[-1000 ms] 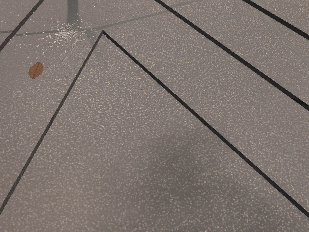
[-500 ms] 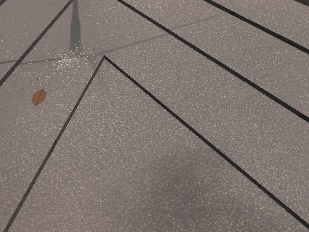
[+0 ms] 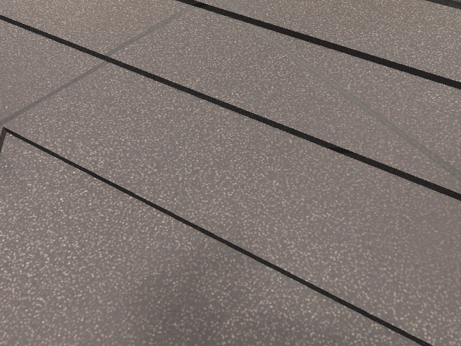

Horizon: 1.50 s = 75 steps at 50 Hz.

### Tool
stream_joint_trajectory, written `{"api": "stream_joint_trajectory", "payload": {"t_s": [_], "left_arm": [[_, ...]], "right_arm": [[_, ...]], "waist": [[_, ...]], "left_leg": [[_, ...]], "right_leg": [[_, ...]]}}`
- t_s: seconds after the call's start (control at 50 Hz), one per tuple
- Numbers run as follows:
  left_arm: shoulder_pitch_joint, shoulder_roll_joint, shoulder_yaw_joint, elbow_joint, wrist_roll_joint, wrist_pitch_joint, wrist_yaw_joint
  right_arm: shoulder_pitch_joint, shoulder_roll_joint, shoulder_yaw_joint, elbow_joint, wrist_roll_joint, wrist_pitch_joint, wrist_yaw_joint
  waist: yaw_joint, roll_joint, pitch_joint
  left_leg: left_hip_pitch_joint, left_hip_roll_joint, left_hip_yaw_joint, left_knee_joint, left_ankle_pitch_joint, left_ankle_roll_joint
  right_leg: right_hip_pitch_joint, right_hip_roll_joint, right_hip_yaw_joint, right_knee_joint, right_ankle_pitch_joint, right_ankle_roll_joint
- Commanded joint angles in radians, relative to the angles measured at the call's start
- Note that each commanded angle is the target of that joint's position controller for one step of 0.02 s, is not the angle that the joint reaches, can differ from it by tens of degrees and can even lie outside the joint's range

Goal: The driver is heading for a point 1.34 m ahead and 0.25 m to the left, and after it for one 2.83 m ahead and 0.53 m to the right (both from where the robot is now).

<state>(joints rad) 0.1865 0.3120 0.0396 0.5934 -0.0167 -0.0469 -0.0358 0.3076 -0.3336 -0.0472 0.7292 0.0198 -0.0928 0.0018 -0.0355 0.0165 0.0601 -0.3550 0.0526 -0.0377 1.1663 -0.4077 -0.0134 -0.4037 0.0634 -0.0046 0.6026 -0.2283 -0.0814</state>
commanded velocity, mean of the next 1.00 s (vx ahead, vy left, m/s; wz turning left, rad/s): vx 0.12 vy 0.00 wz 0.20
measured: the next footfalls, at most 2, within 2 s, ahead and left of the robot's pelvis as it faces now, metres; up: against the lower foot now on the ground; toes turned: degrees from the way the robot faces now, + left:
left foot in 0.34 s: +0.34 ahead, +0.09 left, +0.00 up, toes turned -6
right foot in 0.72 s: +0.21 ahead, -0.15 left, +0.00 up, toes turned +12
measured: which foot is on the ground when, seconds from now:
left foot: up 0.00-0.32, down 0.34-0.72, up 0.74-1.00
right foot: down 0.00-0.36, up 0.38-0.70, down 0.72-1.00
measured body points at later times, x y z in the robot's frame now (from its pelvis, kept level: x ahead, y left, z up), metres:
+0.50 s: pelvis +0.18 +0.00 +0.00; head +0.23 +0.01 +0.45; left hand +0.33 +0.27 -0.11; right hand +0.34 -0.27 -0.09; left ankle +0.30 +0.09 -0.73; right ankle +0.10 -0.12 -0.63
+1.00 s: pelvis +0.20 -0.05 +0.02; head +0.20 -0.08 +0.47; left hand +0.15 +0.23 -0.08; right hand +0.42 -0.28 -0.08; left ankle +0.22 +0.15 -0.63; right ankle +0.17 -0.15 -0.73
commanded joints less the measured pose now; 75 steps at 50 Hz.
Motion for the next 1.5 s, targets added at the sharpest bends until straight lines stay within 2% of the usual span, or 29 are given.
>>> {"api": "stream_joint_trajectory", "payload": {"t_s": [0.02, 0.1, 0.2, 0.3, 0.34, 0.36, 0.38, 0.4, 0.46, 0.56, 0.62, 0.7, 0.72, 0.74, 0.76, 0.78, 0.8, 0.84, 0.92, 1.12, 1.18, 1.22, 1.24, 1.26, 1.28, 1.3, 1.34, 1.44, 1.5], "left_arm": [[0.056, 0.146, 0.045, -0.056, 0.026, -0.021, 0.009], [0.043, 0.162, 0.053, -0.022, 0.016, -0.022, 0.034], [0.116, 0.123, 0.037, 0.05, 0.004, 0.006, 0.068], [0.11, 0.121, 0.03, 0.1, 0.027, 0.01, 0.067], [0.081, 0.121, 0.029, 0.097, 0.019, 0.017, 0.072], [0.131, 0.107, 0.022, 0.079, 0.039, 0.012, 0.073], [0.216, 0.07, 0.008, 0.091, 0.044, 0.017, 0.075], [0.193, 0.13, 0.017, 0.092, 0.037, 0.033, 0.068], [0.095, 0.119, 0.027, 0.091, 0.017, 0.105, 0.085], [0.119, 0.045, 0.021, 0.111, 0.014, 0.119, 0.105], [0.132, 0.058, 0.029, 0.115, 0.011, 0.105, 0.091], [0.269, 0.063, 0.037, 0.161, 0.021, 0.067, 0.063], [0.351, 0.086, 0.044, 0.198, 0.031, 0.055, 0.063], [0.279, 0.135, 0.057, 0.174, 0.02, 0.047, 0.067], [0.16, 0.237, 0.074, 0.126, 0.071, 0.026, 0.052], [0.059, 0.204, 0.069, 0.094, 0.076, 0.003, 0.06], [0.009, 0.142, 0.054, 0.088, 0.047, -0.013, 0.072], [0.029, 0.109, 0.041, 0.091, 0.015, -0.023, 0.083], [0.19, 0.066, 0.024, 0.138, 0.033, -0.028, 0.082], [0.192, 0.173, 0.062, 0.162, 0.006, 0.025, 0.078], [0.143, 0.19, 0.073, 0.156, -0.017, 0.028, 0.074], [0.14, 0.153, 0.064, 0.158, -0.025, 0.015, 0.07], [0.173, 0.079, 0.038, 0.122, 0.031, 0.003, 0.062], [0.221, 0.03, 0.012, 0.092, 0.074, -0.01, 0.049], [0.183, 0.14, 0.042, 0.103, 0.045, -0.012, 0.045], [0.11, 0.142, 0.04, 0.079, 0.008, -0.007, 0.05], [0.087, 0.131, 0.045, 0.105, 0.012, 0.029, 0.081], [0.149, 0.033, 0.014, 0.144, 0.025, 0.043, 0.075], [0.085, 0.06, 0.014, 0.123, 0.014, 0.048, 0.068]], "right_arm": [[-0.059, -0.135, -0.032, -0.109, -0.025, -0.035, -0.006], [-0.062, -0.092, -0.022, -0.093, -0.052, 0.0, -0.01], [-0.217, -0.012, 0.012, -0.104, -0.034, -0.004, 0.016], [-0.193, -0.073, -0.012, -0.088, -0.03, -0.02, 0.044], [-0.1, -0.12, -0.032, -0.074, -0.039, -0.026, 0.042], [-0.073, -0.191, -0.045, -0.089, -0.05, -0.025, 0.034], [-0.058, -0.19, -0.041, -0.105, -0.059, -0.005, 0.027], [-0.021, -0.122, -0.023, -0.106, -0.044, 0.012, 0.024], [-0.152, -0.087, -0.016, -0.141, -0.016, 0.062, 0.008], [-0.18, -0.116, -0.037, -0.144, -0.03, 0.11, -0.022], [-0.195, -0.135, -0.053, -0.153, -0.009, 0.121, -0.039], [-0.201, -0.14, -0.069, -0.153, 0.002, 0.142, -0.056], [-0.229, -0.111, -0.065, -0.17, 0.009, 0.142, -0.057], [-0.13, 0.001, -0.043, -0.145, 0.012, 0.14, -0.046], [-0.214, -0.058, -0.062, -0.212, 0.011, 0.113, -0.04], [-0.195, -0.129, -0.082, -0.194, 0.01, 0.099, -0.036], [-0.137, -0.141, -0.088, -0.154, -0.001, 0.098, -0.03], [-0.07, -0.096, -0.079, -0.101, -0.023, 0.099, -0.023], [-0.151, -0.047, -0.063, -0.125, -0.002, 0.089, -0.014], [-0.285, 0.01, -0.03, -0.254, 0.0, 0.099, 0.039], [-0.234, -0.019, -0.045, -0.255, 0.001, 0.106, 0.05], [-0.025, -0.095, -0.084, -0.19, -0.009, 0.105, 0.032], [0.057, -0.192, -0.105, -0.185, -0.004, 0.112, 0.007], [0.001, -0.259, -0.098, -0.231, -0.028, 0.103, -0.004], [0.001, -0.198, -0.087, -0.233, -0.022, 0.097, 0.007], [-0.054, -0.159, -0.077, -0.21, -0.025, 0.091, 0.01], [-0.185, -0.062, -0.045, -0.208, 0.003, 0.092, 0.004], [-0.23, -0.007, -0.016, -0.144, -0.046, 0.063, 0.001], [-0.207, -0.043, -0.022, -0.099, -0.055, 0.066, -0.003]], "waist": [[0.032, -0.082, -0.074], [0.0, -0.063, -0.075], [0.083, -0.09, -0.114], [0.062, -0.111, -0.108], [-0.001, -0.077, -0.132], [0.023, 0.053, -0.228], [0.033, 0.226, -0.331], [0.001, 0.164, -0.409], [0.024, -0.001, -0.206], [0.05, 0.134, -0.195], [0.055, 0.187, -0.236], [0.119, 0.272, -0.188], [0.16, 0.195, -0.146], [0.082, -0.138, -0.137], [0.074, -0.328, 0.007], [0.022, -0.237, 0.057], [-0.005, -0.194, 0.054], [0.007, -0.148, 0.012], [0.089, -0.124, 0.06], [0.132, -0.158, 0.021], [0.082, -0.168, -0.048], [-0.027, -0.078, -0.182], [-0.03, 0.124, -0.284], [0.039, 0.273, -0.407], [-0.038, 0.12, -0.463], [-0.016, 0.106, -0.365], [0.042, 0.04, -0.196], [0.081, 0.096, -0.191], [0.04, 0.115, -0.156]], "left_leg": [[-0.334, 0.067, -0.063, -0.016, 0.139, 0.014], [-0.242, 0.013, -0.007, -0.14, 0.204, -0.055], [-0.121, -0.043, 0.032, -0.508, 0.547, -0.054], [-0.06, -0.052, 0.004, -0.626, 0.459, 0.024], [0.07, -0.058, 0.015, -0.755, 0.617, 0.07], [0.285, 0.074, -0.144, -0.685, 1.063, 0.155], [0.503, 0.32, -0.427, -0.675, 1.395, 0.367], [0.505, 0.338, -0.533, -0.739, 1.34, 0.394], [0.212, 0.226, -0.39, -0.794, 0.863, 0.265], [0.103, 0.109, -0.329, -0.85, 0.623, 0.21], [0.053, 0.064, -0.36, -0.925, 0.011, 0.165], [-0.082, 0.008, -0.369, -0.971, -0.234, 0.077], [-0.189, -0.065, -0.303, -0.856, -0.259, 0.011], [-0.307, -0.162, -0.145, -0.451, -0.215, -0.004], [-0.503, -0.172, -0.169, -0.288, -0.094, 0.01], [-0.503, -0.117, -0.218, -0.192, 0.015, 0.028], [-0.492, -0.119, -0.199, -0.141, 0.116, 0.024], [-0.453, -0.101, -0.133, -0.017, 0.211, -0.013], [-0.515, -0.062, -0.085, 0.024, 0.28, -0.042], [-0.285, -0.01, 0.083, -0.42, 0.21, -0.049], [-0.141, -0.052, 0.11, -0.547, 0.155, 0.02], [0.209, -0.11, 0.102, -0.773, 0.414, 0.098], [0.544, 0.111, -0.182, -0.709, 0.822, 0.185], [0.647, 0.372, -0.571, -0.673, 1.127, 0.413], [0.6, 0.366, -0.513, -0.724, 1.042, 0.475], [0.485, 0.307, -0.43, -0.776, 0.751, 0.409], [0.241, 0.175, -0.259, -0.816, 0.562, 0.273], [0.058, 0.098, -0.07, -0.843, 0.658, 0.249], [0.054, 0.138, -0.103, -0.875, 0.439, 0.256]], "right_leg": [[0.304, -0.258, 0.449, -0.368, 0.073, -0.184], [0.172, -0.197, 0.255, -0.329, 0.658, -0.184], [0.194, -0.144, 0.144, -0.291, 0.652, -0.079], [0.319, -0.214, 0.181, -0.185, 0.66, -0.07], [0.314, -0.151, 0.146, 0.009, 0.696, -0.025], [0.188, -0.067, 0.124, 0.21, 0.452, 0.033], [-0.068, 0.06, 0.071, 0.574, -0.303, 0.138], [-0.106, 0.066, 0.137, 0.688, -0.457, 0.151], [-0.137, -0.003, 0.155, 0.73, -0.339, 0.169], [-0.002, 0.029, 0.1, 0.441, -0.232, 0.183], [0.095, 0.017, 0.07, 0.236, -0.175, 0.166], [0.311, 0.05, -0.025, -0.075, -0.139, 0.089], [0.408, -0.006, 0.017, -0.24, -0.156, 0.047], [0.421, -0.311, 0.339, -0.335, -0.389, -0.002], [0.186, -0.462, 0.692, -0.493, -0.608, -0.131], [0.161, -0.446, 0.646, -0.501, -0.61, -0.138], [0.191, -0.389, 0.518, -0.485, -0.502, -0.086], [0.259, -0.317, 0.339, -0.473, -0.349, -0.032], [0.339, -0.281, 0.153, -0.461, -0.132, -0.035], [0.382, -0.339, -0.051, -0.315, 0.446, -0.077], [0.403, -0.354, -0.076, -0.172, 0.679, -0.051], [0.297, -0.268, -0.16, 0.143, 0.697, 0.029], [-0.034, -0.195, -0.152, 0.437, 0.016, 0.097], [-0.253, -0.054, -0.022, 0.712, -0.525, 0.148], [-0.281, -0.07, 0.098, 0.809, -0.469, 0.17], [-0.316, -0.104, 0.09, 0.767, -0.357, 0.152], [-0.24, -0.161, 0.081, 0.591, -0.227, 0.158], [0.052, -0.152, 0.044, 0.285, -0.073, 0.181], [0.108, -0.153, 0.042, 0.159, -0.047, 0.166]]}}
Velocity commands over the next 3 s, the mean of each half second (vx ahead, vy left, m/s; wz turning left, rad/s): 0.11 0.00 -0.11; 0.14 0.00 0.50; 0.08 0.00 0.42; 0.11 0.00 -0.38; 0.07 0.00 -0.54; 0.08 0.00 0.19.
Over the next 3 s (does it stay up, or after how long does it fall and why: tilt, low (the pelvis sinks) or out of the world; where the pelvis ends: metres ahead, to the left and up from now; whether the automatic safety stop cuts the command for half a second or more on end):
stays up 0.46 0.07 0.01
